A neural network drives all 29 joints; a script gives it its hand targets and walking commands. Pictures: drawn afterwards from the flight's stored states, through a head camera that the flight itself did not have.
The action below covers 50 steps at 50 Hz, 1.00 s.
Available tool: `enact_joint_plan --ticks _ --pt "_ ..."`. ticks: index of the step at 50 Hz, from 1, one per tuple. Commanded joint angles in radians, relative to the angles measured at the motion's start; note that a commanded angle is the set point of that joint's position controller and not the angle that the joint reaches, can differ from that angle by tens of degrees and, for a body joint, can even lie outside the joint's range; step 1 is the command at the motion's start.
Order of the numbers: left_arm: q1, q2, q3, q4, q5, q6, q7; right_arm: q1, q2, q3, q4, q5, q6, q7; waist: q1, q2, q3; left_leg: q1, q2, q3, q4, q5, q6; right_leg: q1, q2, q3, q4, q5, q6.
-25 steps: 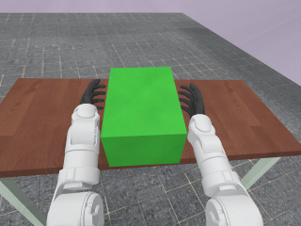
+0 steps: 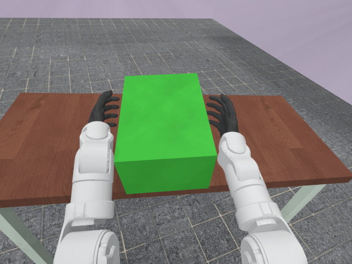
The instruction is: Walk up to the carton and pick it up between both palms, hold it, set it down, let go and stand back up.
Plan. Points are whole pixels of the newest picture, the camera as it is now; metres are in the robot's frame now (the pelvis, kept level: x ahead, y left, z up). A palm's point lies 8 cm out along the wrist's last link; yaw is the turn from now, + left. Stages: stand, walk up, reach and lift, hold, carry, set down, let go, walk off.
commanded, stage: hold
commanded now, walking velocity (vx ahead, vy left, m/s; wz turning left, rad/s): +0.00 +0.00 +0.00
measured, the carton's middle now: (164, 128) +0.41 +0.00 +0.11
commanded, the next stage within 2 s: none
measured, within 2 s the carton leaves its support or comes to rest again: neither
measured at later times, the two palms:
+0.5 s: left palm (94, 126) +0.35 +0.15 +0.17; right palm (228, 130) +0.34 -0.13 +0.17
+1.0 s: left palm (95, 126) +0.35 +0.15 +0.17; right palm (228, 130) +0.34 -0.14 +0.17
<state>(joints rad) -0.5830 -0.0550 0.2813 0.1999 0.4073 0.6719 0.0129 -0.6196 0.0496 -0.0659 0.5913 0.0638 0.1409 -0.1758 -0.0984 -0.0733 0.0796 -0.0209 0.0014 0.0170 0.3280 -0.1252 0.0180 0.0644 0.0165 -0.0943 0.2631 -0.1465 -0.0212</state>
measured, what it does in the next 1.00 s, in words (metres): stands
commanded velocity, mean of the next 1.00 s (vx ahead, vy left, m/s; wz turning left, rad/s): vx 0.00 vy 0.00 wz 0.00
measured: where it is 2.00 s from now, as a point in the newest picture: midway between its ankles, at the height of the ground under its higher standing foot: outside the picture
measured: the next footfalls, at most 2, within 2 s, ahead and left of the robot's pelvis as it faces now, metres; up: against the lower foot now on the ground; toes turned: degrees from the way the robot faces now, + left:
none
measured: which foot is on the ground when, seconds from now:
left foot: down 0.00-1.00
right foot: down 0.00-1.00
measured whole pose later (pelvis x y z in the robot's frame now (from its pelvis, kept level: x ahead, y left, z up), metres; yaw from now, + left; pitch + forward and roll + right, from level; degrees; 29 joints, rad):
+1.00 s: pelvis +0.00 +0.00 +0.00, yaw +0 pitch -12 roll -1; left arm -0.54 -0.08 0.28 0.02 0.46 0.78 -0.03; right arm -0.58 0.05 -0.02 0.48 0.08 0.19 -0.18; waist -0.11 -0.08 0.12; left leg 0.03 0.00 0.02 0.31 -0.12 0.02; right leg 0.10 0.01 -0.09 0.27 -0.15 -0.02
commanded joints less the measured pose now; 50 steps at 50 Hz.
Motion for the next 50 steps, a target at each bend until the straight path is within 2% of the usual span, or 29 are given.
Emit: enact_joint_plan --ticks 1,3,5,7,10,13,16,17,18,20,21,23,24,26,28,29,30,32,33,34,35,36,37,41,43,45,47,49,50 --pt "-0.624 -0.494 -0.455 -0.241 -0.174 -0.077 -0.190 -0.712 0.446 0.342 -0.356 0.066 -0.064 0.105 -0.012 0.108 -0.459 0.258 -0.015 0.008 0.000 0.261 -0.025 -0.005 0.009 -0.018 -0.024 0.224 0.054" --pt "-0.602 -0.466 -0.410 -0.200 -0.153 -0.049 -0.201 -0.715 0.414 0.325 -0.333 0.060 -0.041 0.097 -0.017 0.080 -0.370 0.221 -0.011 0.004 -0.022 0.186 -0.019 -0.002 0.005 -0.023 -0.033 0.166 0.058" --pt "-0.627 -0.457 -0.380 -0.184 -0.133 -0.037 -0.214 -0.723 0.406 0.293 -0.309 0.037 -0.036 0.102 -0.009 0.083 -0.315 0.186 -0.011 0.019 -0.044 0.100 -0.011 -0.018 -0.003 -0.023 -0.040 0.081 0.053" --pt "-0.638 -0.471 -0.405 -0.213 -0.149 -0.035 -0.212 -0.712 0.422 0.299 -0.332 0.036 -0.039 0.109 -0.017 0.094 -0.365 0.203 -0.010 0.020 -0.047 0.096 -0.012 -0.019 -0.001 -0.025 -0.039 0.077 0.047" --pt "-0.652 -0.499 -0.471 -0.283 -0.182 -0.039 -0.190 -0.755 0.437 0.340 -0.415 0.069 -0.055 0.115 -0.014 0.101 -0.475 0.267 -0.006 0.009 -0.003 0.196 -0.022 -0.039 0.005 -0.033 -0.029 0.128 0.044" --pt "-0.632 -0.458 -0.400 -0.210 -0.141 -0.013 -0.199 -0.716 0.410 0.278 -0.308 0.028 -0.026 0.119 -0.017 0.091 -0.341 0.213 0.001 0.021 -0.053 0.044 -0.009 -0.069 0.002 -0.040 -0.051 -0.008 0.040" --pt "-0.640 -0.441 -0.351 -0.162 -0.124 -0.002 -0.220 -0.703 0.408 0.242 -0.247 0.001 -0.019 0.128 -0.001 0.081 -0.282 0.145 -0.003 0.038 -0.093 -0.041 0.013 -0.044 -0.008 -0.033 -0.048 -0.054 0.047" --pt "-0.652 -0.455 -0.367 -0.194 -0.132 -0.007 -0.221 -0.719 0.416 0.247 -0.285 0.010 -0.031 0.133 -0.001 0.090 -0.322 0.156 -0.002 0.037 -0.093 -0.020 0.009 -0.033 -0.004 -0.036 -0.044 -0.036 0.046" --pt "-0.622 -0.469 -0.384 -0.197 -0.138 -0.004 -0.218 -0.758 0.422 0.276 -0.360 0.025 -0.045 0.131 0.004 0.090 -0.385 0.192 -0.003 0.038 -0.067 0.056 0.003 -0.021 -0.001 -0.034 -0.037 0.029 0.052" --pt "-0.614 -0.480 -0.455 -0.290 -0.183 -0.011 -0.208 -0.728 0.439 0.332 -0.425 0.060 -0.053 0.117 -0.013 0.094 -0.495 0.264 -0.011 0.026 -0.016 0.218 -0.012 -0.007 0.006 -0.034 -0.022 0.175 0.056" --pt "-0.603 -0.474 -0.451 -0.288 -0.174 -0.008 -0.203 -0.750 0.425 0.347 -0.442 0.072 -0.052 0.109 -0.019 0.093 -0.488 0.279 -0.006 0.017 0.000 0.262 -0.022 0.001 0.013 -0.035 -0.027 0.206 0.053" --pt "-0.600 -0.435 -0.396 -0.244 -0.143 -0.003 -0.207 -0.694 0.397 0.322 -0.339 0.045 -0.023 0.105 -0.016 0.062 -0.349 0.246 -0.002 0.017 -0.027 0.157 -0.013 -0.013 0.006 -0.034 -0.048 0.098 0.048" --pt "-0.618 -0.426 -0.378 -0.232 -0.126 0.001 -0.213 -0.692 0.400 0.298 -0.307 0.035 -0.017 0.112 -0.008 0.078 -0.315 0.213 -0.008 0.027 -0.054 0.066 -0.002 -0.039 -0.004 -0.032 -0.055 0.018 0.046" --pt "-0.651 -0.442 -0.384 -0.247 -0.143 -0.009 -0.215 -0.739 0.418 0.282 -0.338 0.016 -0.037 0.124 -0.009 0.084 -0.364 0.178 0.000 0.026 -0.068 0.009 0.009 -0.048 -0.003 -0.031 -0.046 -0.032 0.037" --pt "-0.663 -0.452 -0.403 -0.268 -0.151 -0.010 -0.209 -0.728 0.420 0.267 -0.344 0.012 -0.044 0.130 -0.017 0.117 -0.390 0.211 -0.001 0.030 -0.053 0.068 -0.006 -0.041 -0.004 -0.035 -0.044 0.000 0.037" --pt "-0.625 -0.469 -0.436 -0.323 -0.160 -0.009 -0.208 -0.684 0.420 0.297 -0.373 0.024 -0.043 0.129 -0.023 0.127 -0.436 0.248 0.003 0.021 -0.043 0.149 -0.014 -0.029 -0.002 -0.038 -0.039 0.073 0.039" --pt "-0.656 -0.447 -0.425 -0.295 -0.153 -0.005 -0.209 -0.711 0.411 0.298 -0.360 0.024 -0.042 0.125 -0.026 0.114 -0.426 0.243 -0.006 0.030 -0.027 0.153 -0.017 -0.025 0.001 -0.038 -0.035 0.083 0.044" --pt "-0.616 -0.447 -0.426 -0.289 -0.159 -0.006 -0.212 -0.719 0.409 0.323 -0.404 0.040 -0.041 0.115 -0.015 0.074 -0.436 0.247 -0.007 0.024 -0.031 0.151 -0.012 -0.004 0.003 -0.036 -0.036 0.113 0.054" --pt "-0.635 -0.436 -0.414 -0.289 -0.151 -0.010 -0.213 -0.708 0.419 0.317 -0.378 0.040 -0.039 0.113 -0.011 0.069 -0.420 0.232 -0.006 0.029 -0.036 0.123 -0.002 0.007 -0.003 -0.035 -0.030 0.108 0.061" --pt "-0.605 -0.432 -0.397 -0.251 -0.137 -0.003 -0.216 -0.699 0.407 0.308 -0.355 0.031 -0.035 0.110 -0.011 0.076 -0.346 0.196 -0.008 0.032 -0.050 0.096 -0.002 0.001 -0.006 -0.036 -0.035 0.080 0.055" --pt "-0.605 -0.434 -0.391 -0.266 -0.140 0.000 -0.221 -0.698 0.405 0.310 -0.355 0.039 -0.035 0.111 -0.011 0.063 -0.351 0.207 -0.003 0.028 -0.065 0.080 0.004 -0.006 -0.005 -0.033 -0.043 0.068 0.055" --pt "-0.632 -0.439 -0.396 -0.249 -0.140 0.002 -0.224 -0.708 0.402 0.293 -0.354 0.030 -0.039 0.113 -0.021 0.082 -0.327 0.192 -0.001 0.035 -0.060 0.057 -0.007 -0.015 -0.004 -0.035 -0.042 0.025 0.045" --pt "-0.620 -0.429 -0.379 -0.222 -0.128 0.003 -0.226 -0.731 0.400 0.287 -0.352 0.027 -0.042 0.116 -0.006 0.082 -0.320 0.185 -0.001 0.032 -0.070 0.031 0.003 -0.026 -0.011 -0.034 -0.047 -0.006 0.046" --pt "-0.631 -0.452 -0.424 -0.314 -0.152 -0.006 -0.212 -0.688 0.406 0.304 -0.362 0.029 -0.049 0.117 -0.016 0.113 -0.399 0.236 0.002 0.025 -0.045 0.131 -0.014 -0.019 0.003 -0.043 -0.037 0.058 0.044" --pt "-0.569 -0.455 -0.430 -0.312 -0.154 0.003 -0.210 -0.679 0.407 0.342 -0.409 0.054 -0.048 0.111 -0.007 0.098 -0.432 0.277 -0.003 0.024 -0.021 0.207 -0.018 -0.009 0.006 -0.046 -0.033 0.143 0.048" --pt "-0.570 -0.439 -0.439 -0.362 -0.155 0.003 -0.214 -0.642 0.398 0.362 -0.407 0.068 -0.037 0.103 -0.023 0.092 -0.437 0.298 -0.003 0.023 -0.009 0.262 -0.028 0.013 0.009 -0.039 -0.030 0.210 0.052" --pt "-0.554 -0.429 -0.436 -0.364 -0.147 0.006 -0.219 -0.627 0.404 0.365 -0.422 0.066 -0.030 0.096 -0.028 0.085 -0.396 0.276 -0.007 0.023 -0.022 0.230 -0.024 0.020 0.004 -0.032 -0.038 0.184 0.053" --pt "-0.577 -0.414 -0.413 -0.323 -0.125 0.010 -0.222 -0.645 0.393 0.334 -0.387 0.050 -0.023 0.101 -0.021 0.097 -0.332 0.224 -0.002 0.026 -0.046 0.115 -0.014 -0.011 -0.011 -0.037 -0.042 0.082 0.047" --pt "-0.576 -0.421 -0.404 -0.319 -0.131 0.008 -0.223 -0.647 0.388 0.338 -0.373 0.047 -0.023 0.104 -0.007 0.084 -0.307 0.212 -0.001 0.031 -0.055 0.085 -0.007 -0.014 -0.003 -0.045 -0.042 0.052 0.045"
